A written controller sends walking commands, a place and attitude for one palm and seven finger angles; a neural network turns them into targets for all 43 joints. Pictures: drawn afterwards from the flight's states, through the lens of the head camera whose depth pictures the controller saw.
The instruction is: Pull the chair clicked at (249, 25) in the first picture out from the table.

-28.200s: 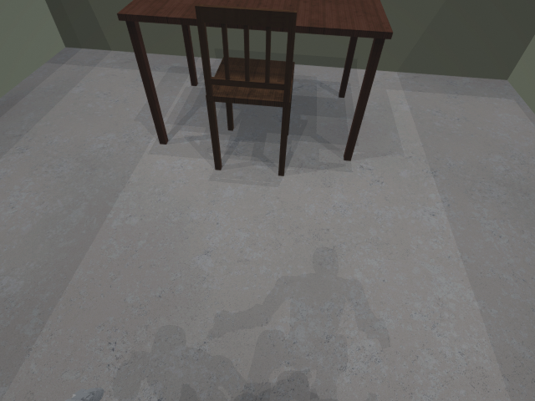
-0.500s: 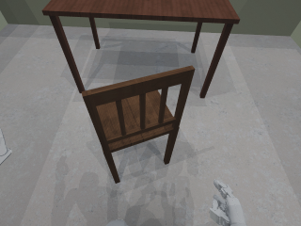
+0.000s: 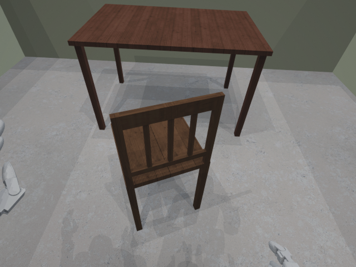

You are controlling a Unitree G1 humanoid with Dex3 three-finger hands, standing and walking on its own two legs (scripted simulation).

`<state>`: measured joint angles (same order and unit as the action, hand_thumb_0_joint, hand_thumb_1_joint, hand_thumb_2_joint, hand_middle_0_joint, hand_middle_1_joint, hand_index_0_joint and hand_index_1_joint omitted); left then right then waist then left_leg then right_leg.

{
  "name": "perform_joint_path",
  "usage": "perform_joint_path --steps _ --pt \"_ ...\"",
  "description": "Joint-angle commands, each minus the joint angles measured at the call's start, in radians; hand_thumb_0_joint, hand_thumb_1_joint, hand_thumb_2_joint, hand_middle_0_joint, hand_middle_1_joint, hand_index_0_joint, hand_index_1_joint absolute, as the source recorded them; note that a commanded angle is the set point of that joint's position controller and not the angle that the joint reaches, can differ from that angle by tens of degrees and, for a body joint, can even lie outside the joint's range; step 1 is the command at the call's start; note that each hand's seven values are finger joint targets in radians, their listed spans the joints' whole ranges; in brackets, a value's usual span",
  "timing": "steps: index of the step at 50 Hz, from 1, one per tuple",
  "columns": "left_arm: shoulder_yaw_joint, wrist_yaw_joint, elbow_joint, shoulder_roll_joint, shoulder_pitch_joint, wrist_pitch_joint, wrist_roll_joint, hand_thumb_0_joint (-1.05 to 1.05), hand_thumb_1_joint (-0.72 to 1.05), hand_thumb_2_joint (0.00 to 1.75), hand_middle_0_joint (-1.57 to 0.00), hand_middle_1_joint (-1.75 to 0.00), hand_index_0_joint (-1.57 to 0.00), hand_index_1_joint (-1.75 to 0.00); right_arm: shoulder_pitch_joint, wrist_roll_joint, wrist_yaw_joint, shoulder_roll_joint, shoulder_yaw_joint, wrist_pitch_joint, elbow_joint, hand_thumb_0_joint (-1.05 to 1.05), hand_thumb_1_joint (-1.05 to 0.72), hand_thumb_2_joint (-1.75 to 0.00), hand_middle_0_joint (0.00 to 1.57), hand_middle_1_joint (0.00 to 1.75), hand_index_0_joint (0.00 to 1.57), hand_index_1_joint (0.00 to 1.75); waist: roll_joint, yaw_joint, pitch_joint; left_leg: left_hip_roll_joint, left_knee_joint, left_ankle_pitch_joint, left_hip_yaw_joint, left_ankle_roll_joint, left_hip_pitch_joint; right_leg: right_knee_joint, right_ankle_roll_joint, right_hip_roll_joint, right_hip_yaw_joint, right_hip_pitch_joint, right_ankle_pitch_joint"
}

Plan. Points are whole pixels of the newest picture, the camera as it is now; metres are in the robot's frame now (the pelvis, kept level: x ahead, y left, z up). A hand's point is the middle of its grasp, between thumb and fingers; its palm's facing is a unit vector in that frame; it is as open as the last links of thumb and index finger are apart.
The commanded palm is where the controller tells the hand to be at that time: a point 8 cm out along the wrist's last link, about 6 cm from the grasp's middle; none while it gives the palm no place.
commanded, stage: stop stepping back and stand still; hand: left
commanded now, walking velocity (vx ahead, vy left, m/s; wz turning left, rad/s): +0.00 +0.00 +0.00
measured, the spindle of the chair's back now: (170, 140) +0.58 +0.06 -0.11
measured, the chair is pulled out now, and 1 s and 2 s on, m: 0.55 0.55 0.55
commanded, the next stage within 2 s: let the arm hang, fingers relaxed in 0.08 s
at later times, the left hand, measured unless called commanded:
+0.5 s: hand out of the picture +0.07 +0.17 -0.17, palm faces +0.08 -0.98 -0.16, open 6.8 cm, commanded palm none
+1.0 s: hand out of the picture +0.00 +0.14 -0.17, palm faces +0.05 -0.98 -0.17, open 7.3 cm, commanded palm none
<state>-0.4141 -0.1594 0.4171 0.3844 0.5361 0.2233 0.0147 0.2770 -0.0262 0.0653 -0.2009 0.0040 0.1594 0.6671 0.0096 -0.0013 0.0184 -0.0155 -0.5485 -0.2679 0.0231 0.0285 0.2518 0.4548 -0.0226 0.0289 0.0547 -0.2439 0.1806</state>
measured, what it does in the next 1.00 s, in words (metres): stands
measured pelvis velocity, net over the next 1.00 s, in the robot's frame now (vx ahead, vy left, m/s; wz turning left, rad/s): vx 0.02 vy -0.02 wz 0.01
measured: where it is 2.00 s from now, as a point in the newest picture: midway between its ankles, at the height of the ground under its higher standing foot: outside the picture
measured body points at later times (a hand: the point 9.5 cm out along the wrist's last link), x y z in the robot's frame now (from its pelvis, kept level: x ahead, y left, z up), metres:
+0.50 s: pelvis +0.01 -0.01 +0.00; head +0.03 +0.02 +0.45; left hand +0.07 +0.22 -0.16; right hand +0.07 -0.25 -0.13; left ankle +0.02 +0.10 -0.74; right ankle +0.05 -0.14 -0.74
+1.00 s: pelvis +0.02 -0.02 +0.00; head +0.03 -0.03 +0.45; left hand +0.00 +0.19 -0.15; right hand -0.01 -0.22 -0.16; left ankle +0.02 +0.10 -0.74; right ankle +0.05 -0.14 -0.74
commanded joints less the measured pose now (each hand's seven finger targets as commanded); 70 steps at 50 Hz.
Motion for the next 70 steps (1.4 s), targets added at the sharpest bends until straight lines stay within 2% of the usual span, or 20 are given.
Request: perform_joint_path --steps 1,5,8,9,10,12,15,18,21,23,24,27,30,39,45,52,61,64,66,70 --pt "-0.091 -0.017 0.230 0.195 -0.122 0.051 -0.002 0.00 0.90 0.90 -0.20 -0.30 -0.20 -0.30 -0.128 0.008 0.010 -0.123 0.039 0.058 -0.170 0.00 -0.90 -0.90 0.20 0.30 0.20 0.30 0.014 -0.017 -0.046 -0.068 0.190 -0.240 -0.107 0.027 0.089 -0.156 0.030 0.057 -0.137 -0.002 0.268" --pt "-0.112 -0.023 0.248 0.203 -0.091 0.047 0.000 0.00 0.90 0.90 -0.20 -0.30 -0.20 -0.30 -0.136 0.007 0.012 -0.112 0.032 0.060 -0.181 0.00 -0.90 -0.90 0.20 0.30 0.20 0.30 0.090 -0.008 -0.019 -0.094 0.254 -0.222 -0.126 0.030 0.113 -0.100 0.022 0.037 -0.102 0.090 0.126" --pt "-0.112 -0.022 0.243 0.194 -0.075 0.046 0.003 0.00 0.90 0.90 -0.20 -0.30 -0.20 -0.30 -0.135 0.009 0.010 -0.103 0.029 0.060 -0.184 0.00 -0.90 -0.90 0.20 0.30 0.20 0.30 0.055 -0.005 -0.007 -0.095 0.241 -0.140 -0.113 0.026 0.103 -0.096 0.021 0.041 -0.101 0.128 0.034" --pt "0.291 0.130 -0.545 -0.006 -0.126 -0.136 -0.080 0.00 0.90 0.90 -0.20 -0.30 -0.20 -0.30 -0.136 0.037 -0.074 -0.269 0.089 0.042 0.069 0.00 -0.90 -0.90 0.20 0.30 0.20 0.30 0.022 -0.045 -0.069 -0.067 0.040 0.218 -0.131 0.026 0.156 0.079 0.041 0.079 -0.046 -0.033 -0.226" --pt "0.287 0.152 -0.570 -0.086 -0.084 -0.208 -0.064 0.00 0.90 0.90 -0.20 -0.30 -0.20 -0.30 -0.049 0.031 -0.069 -0.149 0.074 -0.014 0.070 0.00 -0.90 -0.90 0.20 0.30 0.20 0.30 -0.029 -0.023 0.044 -0.060 0.034 0.404 -0.081 0.008 0.031 0.055 0.047 0.079 -0.054 -0.012 -0.268" --pt "0.319 0.154 -0.646 -0.113 -0.136 -0.232 -0.052 0.00 0.90 0.90 -0.20 -0.30 -0.20 -0.30 -0.041 0.040 -0.063 -0.128 0.055 -0.059 0.061 0.00 -0.90 -0.90 0.20 0.30 0.20 0.30 -0.060 -0.014 0.070 -0.093 0.065 0.341 -0.147 0.030 0.040 0.073 0.047 0.064 -0.035 -0.014 -0.119" --pt "0.334 0.148 -0.818 -0.079 -0.222 -0.238 -0.050 0.00 0.90 0.90 -0.20 -0.30 -0.20 -0.30 -0.063 0.051 -0.060 -0.146 0.050 -0.098 0.066 0.00 -0.90 -0.90 0.20 0.30 0.20 0.30 -0.144 0.001 0.044 -0.081 0.073 0.357 -0.156 0.036 0.039 0.058 0.058 0.068 -0.062 0.026 -0.152" --pt "0.355 0.140 -1.005 -0.059 -0.253 -0.245 -0.043 0.00 0.90 0.90 -0.20 -0.30 -0.20 -0.30 -0.067 0.049 -0.057 -0.139 0.034 -0.124 0.109 0.00 -0.90 -0.90 0.20 0.30 0.20 0.30 -0.059 0.010 0.043 -0.069 0.104 0.335 -0.133 0.026 0.006 0.022 0.058 0.071 -0.082 0.067 -0.138" --pt "0.377 0.139 -1.172 -0.051 -0.257 -0.244 -0.034 0.00 0.90 0.90 -0.20 -0.30 -0.20 -0.30 -0.062 0.045 -0.054 -0.122 0.020 -0.136 0.169 0.00 -0.90 -0.90 0.20 0.30 0.20 0.30 0.088 0.012 0.004 -0.067 0.156 0.184 -0.119 0.020 0.010 -0.031 0.054 0.066 -0.090 0.067 -0.029" --pt "0.384 0.139 -1.259 -0.057 -0.240 -0.239 -0.030 0.00 0.90 0.90 -0.20 -0.30 -0.20 -0.30 -0.039 0.041 -0.050 -0.101 0.014 -0.139 0.206 0.00 -0.90 -0.90 0.20 0.30 0.20 0.30 0.122 0.010 -0.011 -0.062 0.172 0.098 -0.112 0.014 0.017 -0.061 0.057 0.069 -0.094 0.071 0.004" --pt "0.367 0.135 -1.275 -0.096 -0.224 -0.238 -0.035 0.00 0.90 0.90 -0.20 -0.30 -0.20 -0.30 -0.020 0.050 -0.047 -0.082 0.020 -0.142 0.216 0.00 -0.90 -0.90 0.20 0.30 0.20 0.30 0.162 0.009 0.002 -0.065 0.183 0.045 -0.116 0.017 0.013 -0.070 0.061 0.064 -0.083 0.074 0.027" --pt "0.384 0.137 -1.339 -0.092 -0.223 -0.239 -0.030 0.00 0.90 0.90 -0.20 -0.30 -0.20 -0.30 0.030 0.046 -0.044 -0.080 0.024 -0.153 0.250 0.00 -0.90 -0.90 0.20 0.30 0.20 0.30 0.147 0.006 -0.039 -0.073 0.211 -0.049 -0.125 0.020 0.046 -0.090 0.061 0.060 -0.066 0.068 0.059" --pt "0.397 0.136 -1.390 -0.100 -0.213 -0.235 -0.025 0.00 0.90 0.90 -0.20 -0.30 -0.20 -0.30 0.084 0.041 -0.040 -0.069 0.024 -0.153 0.282 0.00 -0.90 -0.90 0.20 0.30 0.20 0.30 0.034 0.002 -0.050 -0.079 0.201 -0.005 -0.127 0.025 0.027 -0.100 0.066 0.062 -0.063 0.058 0.042" --pt "0.411 0.126 -1.477 -0.130 -0.165 -0.230 -0.021 0.00 0.90 0.90 -0.20 -0.30 -0.20 -0.30 0.169 0.036 -0.034 -0.032 0.015 -0.151 0.361 0.00 -0.90 -0.90 0.20 0.30 0.20 0.30 -0.035 -0.002 -0.087 -0.071 0.185 0.032 -0.099 0.025 0.008 -0.115 0.070 0.075 -0.079 0.027 0.073" --pt "0.409 0.121 -1.490 -0.147 -0.155 -0.232 -0.021 0.00 0.90 0.90 -0.20 -0.30 -0.20 -0.30 0.178 0.039 -0.033 -0.003 0.013 -0.155 0.386 0.00 -0.90 -0.90 0.20 0.30 0.20 0.30 -0.010 0.000 -0.138 -0.064 0.189 -0.014 -0.091 0.022 0.024 -0.126 0.072 0.067 -0.084 -0.015 0.133" --pt "0.401 0.119 -1.486 -0.171 -0.160 -0.229 -0.022 0.00 0.90 0.90 -0.20 -0.30 -0.20 -0.30 0.176 0.041 -0.030 0.022 0.011 -0.149 0.393 0.00 -0.90 -0.90 0.20 0.30 0.20 0.30 0.018 0.002 -0.134 -0.066 0.185 0.030 -0.088 0.018 0.026 -0.112 0.073 0.067 -0.084 -0.004 0.089" --pt "0.398 0.121 -1.475 -0.178 -0.165 -0.227 -0.023 0.00 0.90 0.90 -0.20 -0.30 -0.20 -0.30 0.178 0.040 -0.027 0.029 0.015 -0.149 0.389 0.00 -0.90 -0.90 0.20 0.30 0.20 0.30 -0.004 -0.002 -0.136 -0.068 0.183 0.036 -0.087 0.017 0.020 -0.121 0.075 0.065 -0.082 0.001 0.076" --pt "0.397 0.121 -1.475 -0.182 -0.162 -0.222 -0.022 0.00 0.90 0.90 -0.20 -0.30 -0.20 -0.30 0.175 0.039 -0.027 0.026 0.015 -0.144 0.392 0.00 -0.90 -0.90 0.20 0.30 0.20 0.30 -0.010 -0.001 -0.085 -0.068 0.168 0.099 -0.081 0.015 -0.020 -0.110 0.075 0.071 -0.082 0.025 0.020" --pt "0.398 0.121 -1.473 -0.180 -0.167 -0.226 -0.022 0.00 0.90 0.90 -0.20 -0.30 -0.20 -0.30 0.170 0.039 -0.026 0.024 0.015 -0.147 0.393 0.00 -0.90 -0.90 0.20 0.30 0.20 0.30 0.003 -0.001 -0.124 -0.071 0.176 0.077 -0.082 0.014 0.000 -0.117 0.075 0.068 -0.077 0.012 0.041" --pt "0.398 0.121 -1.478 -0.179 -0.164 -0.224 -0.022 0.00 0.90 0.90 -0.20 -0.30 -0.20 -0.30 0.174 0.038 -0.025 0.025 0.016 -0.149 0.395 0.00 -0.90 -0.90 0.20 0.30 0.20 0.30 -0.011 -0.002 -0.116 -0.068 0.172 0.069 -0.079 0.013 -0.013 -0.129 0.077 0.067 -0.083 0.010 0.058"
